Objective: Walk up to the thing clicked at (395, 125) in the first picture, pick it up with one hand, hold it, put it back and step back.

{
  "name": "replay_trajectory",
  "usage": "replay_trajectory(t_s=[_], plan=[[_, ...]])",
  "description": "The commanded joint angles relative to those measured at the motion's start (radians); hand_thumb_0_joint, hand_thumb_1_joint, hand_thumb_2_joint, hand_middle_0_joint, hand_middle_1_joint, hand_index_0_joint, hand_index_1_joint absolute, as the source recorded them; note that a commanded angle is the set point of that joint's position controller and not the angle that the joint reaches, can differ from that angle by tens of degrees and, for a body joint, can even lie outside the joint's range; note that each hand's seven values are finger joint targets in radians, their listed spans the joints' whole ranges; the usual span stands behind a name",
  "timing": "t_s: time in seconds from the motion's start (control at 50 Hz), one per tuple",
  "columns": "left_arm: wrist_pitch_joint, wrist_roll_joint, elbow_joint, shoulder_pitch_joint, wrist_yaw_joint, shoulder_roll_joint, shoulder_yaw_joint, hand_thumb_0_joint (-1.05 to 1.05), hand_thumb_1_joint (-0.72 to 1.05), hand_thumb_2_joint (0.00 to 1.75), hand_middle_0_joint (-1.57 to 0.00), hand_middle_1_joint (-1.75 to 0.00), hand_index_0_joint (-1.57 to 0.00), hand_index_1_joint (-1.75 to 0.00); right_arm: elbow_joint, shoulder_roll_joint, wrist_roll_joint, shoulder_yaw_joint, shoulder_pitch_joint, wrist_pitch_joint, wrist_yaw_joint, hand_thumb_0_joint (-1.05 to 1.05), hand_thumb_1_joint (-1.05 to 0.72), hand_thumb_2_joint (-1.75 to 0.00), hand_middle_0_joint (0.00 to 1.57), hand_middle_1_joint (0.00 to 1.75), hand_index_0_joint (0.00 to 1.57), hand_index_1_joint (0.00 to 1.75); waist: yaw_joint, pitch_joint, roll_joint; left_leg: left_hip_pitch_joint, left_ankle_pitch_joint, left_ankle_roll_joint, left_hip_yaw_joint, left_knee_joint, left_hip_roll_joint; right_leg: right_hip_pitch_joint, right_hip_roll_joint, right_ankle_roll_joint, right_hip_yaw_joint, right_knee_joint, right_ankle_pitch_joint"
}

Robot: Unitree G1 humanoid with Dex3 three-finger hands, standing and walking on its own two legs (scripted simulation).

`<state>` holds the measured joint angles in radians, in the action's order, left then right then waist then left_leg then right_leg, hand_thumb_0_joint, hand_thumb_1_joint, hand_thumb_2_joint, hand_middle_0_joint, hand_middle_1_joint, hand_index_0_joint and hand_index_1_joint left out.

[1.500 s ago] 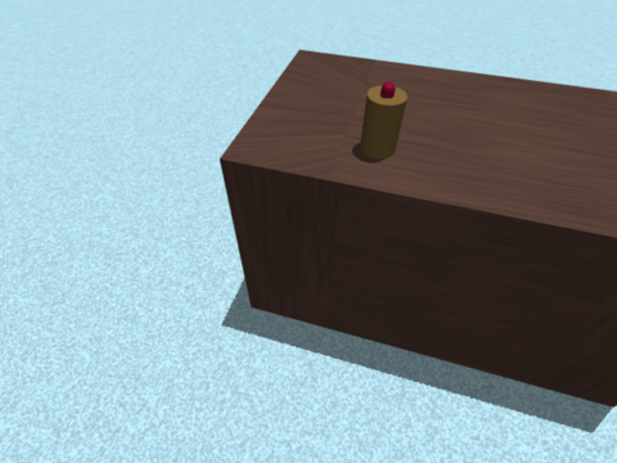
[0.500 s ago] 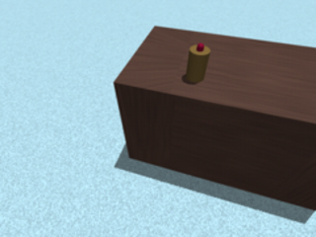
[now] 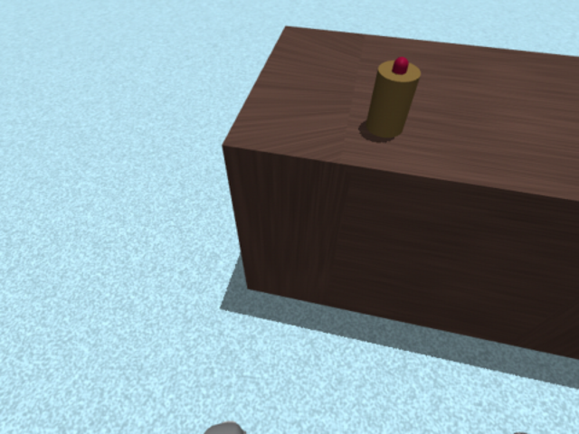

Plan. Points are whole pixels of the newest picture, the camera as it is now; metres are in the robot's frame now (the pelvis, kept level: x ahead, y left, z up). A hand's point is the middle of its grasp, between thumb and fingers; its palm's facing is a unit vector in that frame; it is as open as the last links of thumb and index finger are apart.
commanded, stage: walk up
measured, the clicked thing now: (392, 94) +0.77 -0.23 +0.04
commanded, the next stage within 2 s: none
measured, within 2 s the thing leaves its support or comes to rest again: neither
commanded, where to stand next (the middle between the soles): +0.18 +0.07 m, yaw -10 degrees
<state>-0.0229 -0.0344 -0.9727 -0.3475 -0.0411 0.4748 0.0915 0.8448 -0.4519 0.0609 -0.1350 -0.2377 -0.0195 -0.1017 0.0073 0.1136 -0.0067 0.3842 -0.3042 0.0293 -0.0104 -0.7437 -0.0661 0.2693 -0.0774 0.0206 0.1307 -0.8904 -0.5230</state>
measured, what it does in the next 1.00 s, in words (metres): walks ahead: right foot, then left foot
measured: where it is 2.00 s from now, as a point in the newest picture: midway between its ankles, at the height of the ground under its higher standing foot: outside the picture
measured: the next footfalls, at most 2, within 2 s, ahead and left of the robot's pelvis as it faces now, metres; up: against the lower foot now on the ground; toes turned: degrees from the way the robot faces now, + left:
right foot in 0.28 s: +0.18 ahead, -0.07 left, +0.00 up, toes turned -4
left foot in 0.54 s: +0.20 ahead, +0.22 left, +0.00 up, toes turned -10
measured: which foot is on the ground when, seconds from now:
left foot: down 0.00-0.28, up 0.30-0.52, down 0.54-1.00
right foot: up 0.00-0.26, down 0.28-0.56, up 0.58-0.82, down 0.84-1.00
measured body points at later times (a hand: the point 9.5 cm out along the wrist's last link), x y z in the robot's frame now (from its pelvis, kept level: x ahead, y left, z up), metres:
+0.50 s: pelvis +0.11 +0.07 +0.01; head +0.14 +0.04 +0.45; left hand +0.24 +0.37 -0.09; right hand +0.15 -0.25 -0.12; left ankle +0.14 +0.21 -0.69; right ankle +0.14 -0.07 -0.71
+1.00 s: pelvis +0.12 +0.09 +0.00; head +0.16 +0.08 +0.45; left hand +0.28 +0.38 -0.12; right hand +0.14 -0.25 -0.11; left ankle +0.16 +0.22 -0.71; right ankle +0.10 -0.04 -0.71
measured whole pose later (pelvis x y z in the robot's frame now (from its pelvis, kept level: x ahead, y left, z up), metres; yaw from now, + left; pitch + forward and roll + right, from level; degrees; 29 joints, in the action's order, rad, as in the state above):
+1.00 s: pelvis +0.12 +0.09 +0.00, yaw -12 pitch -3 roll +0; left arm 0.01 -0.01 -0.93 -0.16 0.01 0.39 0.03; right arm 0.91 -0.41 -0.01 -0.03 -0.18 0.02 0.01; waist 0.01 0.13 0.01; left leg 0.31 -0.35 0.01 -0.02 -0.73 -0.04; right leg 0.31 -0.02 -0.01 0.03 -0.75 -0.40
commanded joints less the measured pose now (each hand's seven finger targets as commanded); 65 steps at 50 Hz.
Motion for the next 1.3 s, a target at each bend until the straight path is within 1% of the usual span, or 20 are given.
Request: replay_trajectory(t_s=[0.0, 0.14, 0.22, 0.24, 0.26, 0.3, 0.42, 0.5, 0.54, 0.56, 0.62, 0.76, 0.8, 0.82, 0.86, 0.9, 0.94, 0.98, 1.1, 1.28], plan=[[-0.05, 0.035, 0.113, -0.004, -0.014, 0.199, 0.012, 0.0, 0.9, 0.9, -0.2, -0.3, -0.2, -0.3, -0.11, -0.275, -0.021, -0.057, -0.036, 0.013, 0.031, 0.0, -0.9, -0.9, 0.2, 0.3, 0.2, 0.3, 0.043, -0.021, -0.182, -0.179, -0.424, -0.259, 0.489, 0.525, -0.279, 0.391, 0.042, 0.044, -0.046, -0.355, 0.021], [-0.062, 0.023, 0.133, -0.005, 0.03, 0.157, 0.017, 0.0, 0.9, 0.9, -0.2, -0.3, -0.2, -0.3, -0.133, -0.222, -0.014, -0.024, -0.082, 0.042, 0.041, 0.0, -0.9, -0.9, 0.2, 0.3, 0.2, 0.3, 0.031, -0.008, -0.153, -0.145, 0.071, -0.291, 0.2, 0.413, -0.216, 0.156, 0.026, -0.001, -0.138, 0.103, 0.107], [-0.071, 0.013, 0.135, -0.09, 0.009, 0.135, 0.029, 0.0, 0.9, 0.9, -0.2, -0.3, -0.2, -0.3, -0.165, -0.14, -0.042, 0.022, -0.029, 0.034, 0.062, 0.0, -0.9, -0.9, 0.2, 0.3, 0.2, 0.3, -0.054, -0.112, -0.017, -0.013, 0.304, -0.183, 0.051, 0.123, -0.144, -0.213, 0.092, 0.021, -0.149, 0.359, 0.388], [-0.075, 0.006, 0.144, -0.107, 0.001, 0.187, 0.046, 0.0, 0.9, 0.9, -0.2, -0.3, -0.2, -0.3, -0.162, -0.092, -0.055, 0.037, -0.054, 0.034, 0.068, 0.0, -0.9, -0.9, 0.2, 0.3, 0.2, 0.3, -0.08, -0.133, 0.123, 0.06, 0.19, -0.121, 0.005, -0.066, -0.063, -0.27, 0.0, 0.056, 0.043, 0.45, 0.34], [-0.081, 0.007, 0.187, -0.083, -0.006, 0.239, 0.049, 0.0, 0.9, 0.9, -0.2, -0.3, -0.2, -0.3, -0.165, -0.05, -0.055, 0.055, -0.106, 0.027, 0.071, 0.0, -0.9, -0.9, 0.2, 0.3, 0.2, 0.3, -0.043, -0.159, 0.26, 0.155, -0.235, -0.054, -0.025, -0.246, 0.053, -0.291, -0.267, 0.139, 0.448, 0.55, 0.423], [-0.065, 0.029, 0.201, -0.013, -0.007, 0.25, 0.04, 0.0, 0.9, 0.9, -0.2, -0.3, -0.2, -0.3, -0.126, -0.165, -0.041, 0.017, -0.106, -0.008, 0.096, 0.0, -0.9, -0.9, 0.2, 0.3, 0.2, 0.3, -0.026, -0.079, 0.11, 0.145, -0.36, -0.051, 0.081, -0.371, 0.025, -0.122, -0.284, 0.286, 0.465, 0.534, 0.329], [-0.053, 0.013, 0.229, 0.085, 0.003, 0.176, 0.013, 0.0, 0.9, 0.9, -0.2, -0.3, -0.2, -0.3, -0.055, -0.13, -0.047, 0.027, -0.118, 0.015, 0.099, 0.0, -0.9, -0.9, 0.2, 0.3, 0.2, 0.3, 0.004, -0.108, 0.173, -0.024, -0.199, -0.039, 0.016, -0.122, 0.006, 0.021, -0.118, 0.206, 0.127, 0.38, 0.643], [-0.011, 0.03, 0.247, 0.161, 0.017, 0.143, -0.007, 0.0, 0.9, 0.9, -0.2, -0.3, -0.2, -0.3, -0.021, -0.138, -0.045, 0.014, -0.153, 0.044, 0.111, 0.0, -0.9, -0.9, 0.2, 0.3, 0.2, 0.3, 0.059, -0.14, 0.128, -0.244, 0.103, -0.051, -0.02, 0.196, 0.047, 0.175, -0.029, 0.116, 0.047, 0.174, 0.568], [0.011, 0.038, 0.245, 0.139, 0.007, 0.104, -0.015, 0.0, 0.9, 0.9, -0.2, -0.3, -0.2, -0.3, -0.058, -0.284, -0.044, -0.005, -0.056, 0.061, 0.117, 0.0, -0.9, -0.9, 0.2, 0.3, 0.2, 0.3, 0.029, -0.104, -0.215, -0.128, 0.125, -0.234, 0.51, 0.393, -0.361, 0.259, 0.155, 0.011, -0.046, -0.084, -0.017], [0.016, 0.024, 0.221, 0.159, 0.001, 0.165, 0.004, 0.0, 0.9, 0.9, -0.2, -0.3, -0.2, -0.3, -0.061, -0.296, -0.05, -0.013, -0.016, 0.066, 0.113, 0.0, -0.9, -0.9, 0.2, 0.3, 0.2, 0.3, 0.028, -0.074, -0.165, -0.07, 0.14, -0.326, 0.564, 0.389, -0.406, 0.223, 0.119, 0.008, 0.022, -0.192, -0.1], [0.015, 0.039, 0.174, 0.126, 0.014, 0.134, 0.004, 0.0, 0.9, 0.9, -0.2, -0.3, -0.2, -0.3, -0.059, -0.228, -0.045, 0.013, 0.023, 0.074, 0.129, 0.0, -0.9, -0.9, 0.2, 0.3, 0.2, 0.3, -0.006, -0.063, -0.139, -0.165, 0.443, -0.246, 0.268, 0.246, -0.252, 0.27, 0.096, 0.018, -0.005, -0.196, -0.034], [0.01, 0.027, 0.149, 0.143, 0.036, 0.094, 0.001, 0.0, 0.9, 0.9, -0.2, -0.3, -0.2, -0.3, -0.058, -0.227, -0.049, 0.026, -0.004, 0.062, 0.133, 0.0, -0.9, -0.9, 0.2, 0.3, 0.2, 0.3, 0.009, -0.183, -0.222, -0.269, 0.633, -0.21, 0.145, 0.112, -0.195, 0.086, 0.094, 0.015, -0.162, 0.179, 0.081], [-0.002, 0.016, 0.107, 0.088, 0.031, 0.109, 0.011, 0.0, 0.9, 0.9, -0.2, -0.3, -0.2, -0.3, -0.072, -0.2, -0.062, 0.041, 0.044, 0.052, 0.128, 0.0, -0.9, -0.9, 0.2, 0.3, 0.2, 0.3, -0.037, -0.208, -0.144, -0.143, 0.525, -0.152, 0.1, 0.03, -0.164, -0.101, 0.078, 0.038, -0.136, 0.376, 0.325], [-0.011, 0.004, 0.103, 0.073, 0.026, 0.182, 0.03, 0.0, 0.9, 0.9, -0.2, -0.3, -0.2, -0.3, -0.081, -0.152, -0.072, 0.054, 0.039, 0.051, 0.127, 0.0, -0.9, -0.9, 0.2, 0.3, 0.2, 0.3, -0.044, -0.22, 0.001, 0.006, 0.364, -0.091, 0.07, -0.074, -0.107, -0.218, -0.04, 0.087, 0.071, 0.386, 0.477], [-0.016, 0.019, 0.137, 0.193, 0.034, 0.224, 0.017, 0.0, 0.9, 0.9, -0.2, -0.3, -0.2, -0.3, -0.055, -0.131, -0.072, 0.059, 0.066, 0.044, 0.137, 0.0, -0.9, -0.9, 0.2, 0.3, 0.2, 0.3, -0.012, -0.181, 0.132, -0.07, -0.264, -0.05, 0.011, -0.134, 0.009, -0.006, -0.258, 0.274, 0.297, 0.398, 0.623], [-0.014, 0.019, 0.133, 0.239, 0.034, 0.174, -0.001, 0.0, 0.9, 0.9, -0.2, -0.3, -0.2, -0.3, -0.017, -0.14, -0.072, 0.058, 0.045, 0.052, 0.129, 0.0, -0.9, -0.9, 0.2, 0.3, 0.2, 0.3, 0.019, -0.131, 0.107, -0.073, -0.24, -0.058, 0.023, -0.029, 0.014, 0.005, -0.169, 0.209, 0.158, 0.364, 0.626], [-0.003, 0.026, 0.139, 0.295, 0.035, 0.146, -0.007, 0.0, 0.9, 0.9, -0.2, -0.3, -0.2, -0.3, 0.045, -0.156, -0.068, 0.053, -0.039, 0.071, 0.128, 0.0, -0.9, -0.9, 0.2, 0.3, 0.2, 0.3, 0.055, -0.145, 0.107, -0.209, 0.178, -0.071, 0.069, 0.202, -0.033, 0.055, -0.072, 0.092, 0.028, 0.253, 0.604], [0.014, 0.032, 0.108, 0.231, 0.037, 0.131, -0.005, 0.0, 0.9, 0.9, -0.2, -0.3, -0.2, -0.3, 0.037, -0.244, -0.056, 0.041, 0.022, 0.084, 0.126, 0.0, -0.9, -0.9, 0.2, 0.3, 0.2, 0.3, -0.004, -0.143, -0.022, -0.143, 0.179, -0.205, 0.316, 0.278, -0.211, 0.052, 0.05, 0.017, -0.087, 0.13, 0.293], [0.0, 0.031, 0.057, 0.268, 0.05, 0.139, -0.006, 0.0, 0.9, 0.9, -0.2, -0.3, -0.2, -0.3, 0.075, -0.151, -0.061, 0.083, 0.116, 0.073, 0.119, 0.0, -0.9, -0.9, 0.2, 0.3, 0.2, 0.3, -0.006, -0.108, -0.006, -0.112, 0.066, -0.053, 0.06, 0.211, -0.015, -0.021, -0.061, 0.092, 0.069, 0.41, 0.338], [0.006, 0.03, -0.008, 0.339, 0.054, 0.107, -0.02, 0.0, 0.9, 0.9, -0.2, -0.3, -0.2, -0.3, 0.158, -0.127, -0.057, 0.096, 0.127, 0.073, 0.109, 0.0, -0.9, -0.9, 0.2, 0.3, 0.2, 0.3, 0.0, -0.119, 0.075, -0.203, 0.104, -0.053, 0.058, 0.332, -0.033, -0.053, -0.044, 0.04, 0.026, 0.544, 0.265]])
